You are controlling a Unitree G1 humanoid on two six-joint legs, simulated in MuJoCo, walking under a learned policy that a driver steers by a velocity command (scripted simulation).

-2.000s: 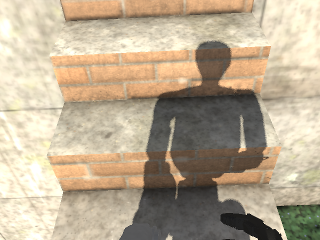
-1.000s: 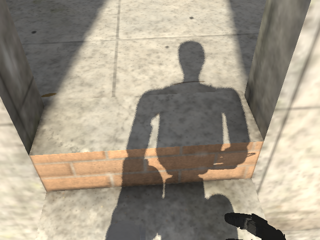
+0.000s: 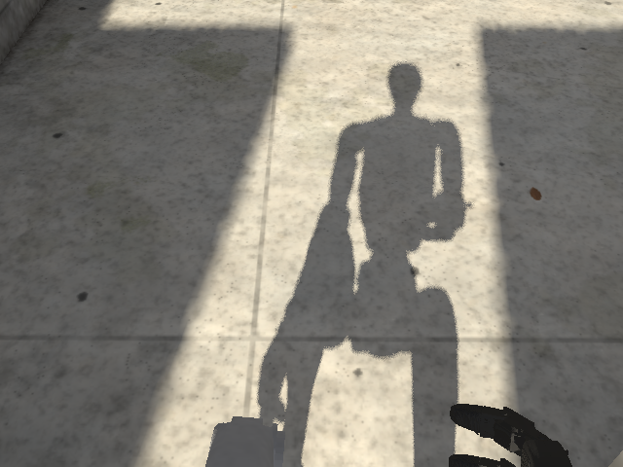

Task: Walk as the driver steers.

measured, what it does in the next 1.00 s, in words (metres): climbs: left foot 0.19 m higher, then right foot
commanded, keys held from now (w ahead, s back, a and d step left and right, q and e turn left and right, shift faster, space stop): w+q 0.20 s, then w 0.80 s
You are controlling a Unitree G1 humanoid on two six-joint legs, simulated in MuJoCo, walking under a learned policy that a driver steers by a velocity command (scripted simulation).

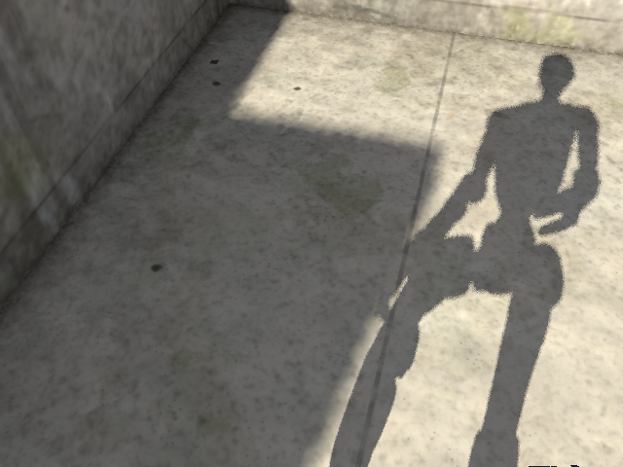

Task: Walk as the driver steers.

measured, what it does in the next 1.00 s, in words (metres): walks ahead, turning right: left foot, then right foot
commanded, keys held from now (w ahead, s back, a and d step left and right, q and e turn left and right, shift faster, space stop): w+e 0.84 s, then w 0.16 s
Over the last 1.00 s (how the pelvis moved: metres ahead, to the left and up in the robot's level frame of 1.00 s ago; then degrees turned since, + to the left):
0.59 0.08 0.19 12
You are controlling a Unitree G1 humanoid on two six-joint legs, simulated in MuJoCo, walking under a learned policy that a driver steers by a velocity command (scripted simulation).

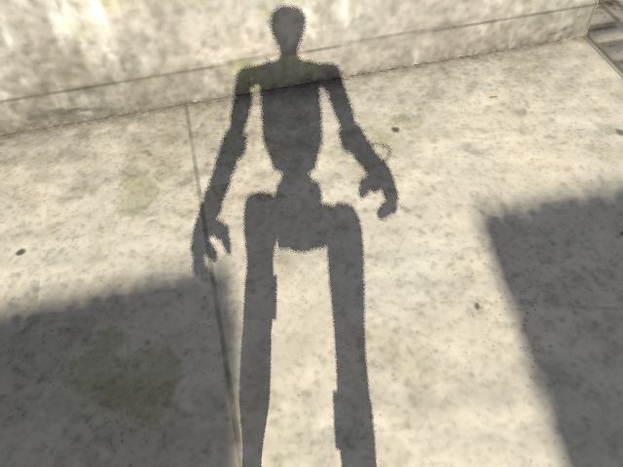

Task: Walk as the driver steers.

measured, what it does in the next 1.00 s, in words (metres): walks ahead, turning left: left foot, then right foot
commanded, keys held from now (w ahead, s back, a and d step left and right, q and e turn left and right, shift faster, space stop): w+q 1.00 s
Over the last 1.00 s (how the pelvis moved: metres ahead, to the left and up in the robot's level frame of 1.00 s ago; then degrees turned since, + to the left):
0.52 -0.12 0.00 -29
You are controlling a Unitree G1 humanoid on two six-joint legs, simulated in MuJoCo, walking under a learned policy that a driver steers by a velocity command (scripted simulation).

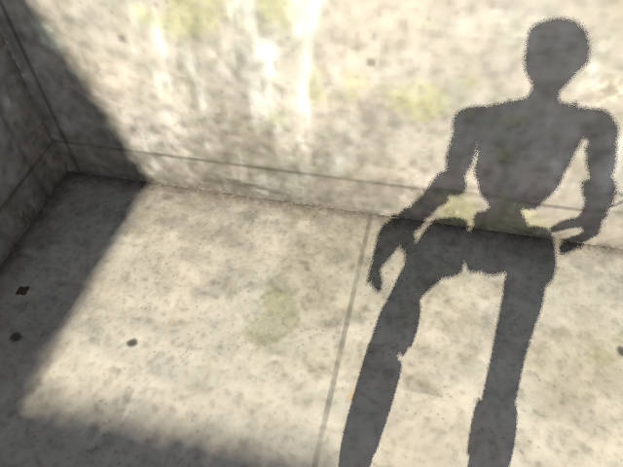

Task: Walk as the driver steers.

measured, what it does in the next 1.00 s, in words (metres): walks ahead: left foot, then right foot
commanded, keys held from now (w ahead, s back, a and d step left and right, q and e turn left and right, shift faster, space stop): w+q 0.02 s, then w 0.18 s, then w+e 0.26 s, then no key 0.54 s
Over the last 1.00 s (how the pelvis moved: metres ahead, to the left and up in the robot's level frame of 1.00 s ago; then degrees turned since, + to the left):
0.57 0.08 0.00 28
